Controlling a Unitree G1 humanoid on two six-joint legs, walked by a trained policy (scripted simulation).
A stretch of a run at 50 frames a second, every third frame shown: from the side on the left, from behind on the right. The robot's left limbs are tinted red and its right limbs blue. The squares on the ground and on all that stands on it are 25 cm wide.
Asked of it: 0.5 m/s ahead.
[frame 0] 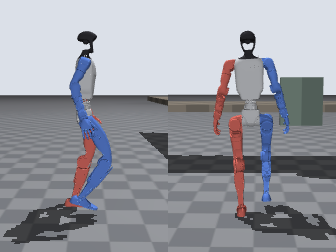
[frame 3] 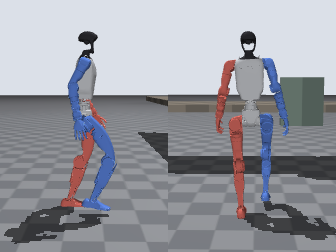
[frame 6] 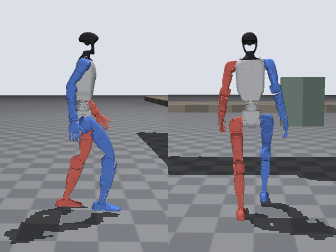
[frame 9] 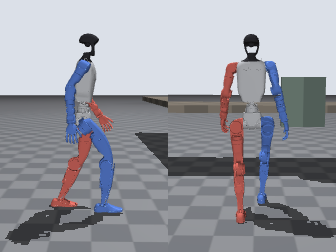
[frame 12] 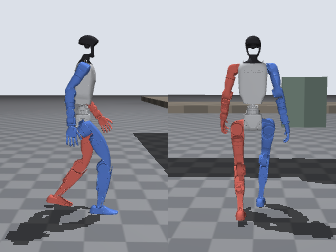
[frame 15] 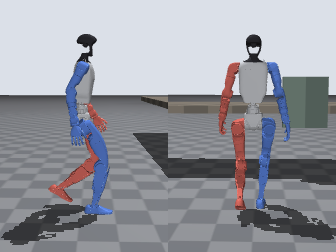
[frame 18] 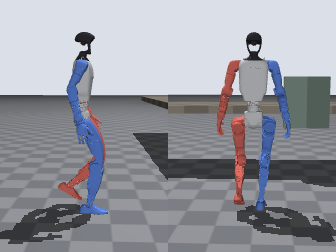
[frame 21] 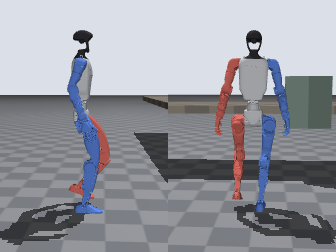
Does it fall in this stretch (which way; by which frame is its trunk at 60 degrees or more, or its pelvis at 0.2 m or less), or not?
no
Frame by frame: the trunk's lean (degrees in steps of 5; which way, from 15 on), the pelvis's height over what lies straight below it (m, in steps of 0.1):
0: 5, 0.8
3: 5, 0.8
6: 5, 0.8
9: 5, 0.8
12: 5, 0.7
15: 5, 0.8
18: 5, 0.8
21: 0, 0.8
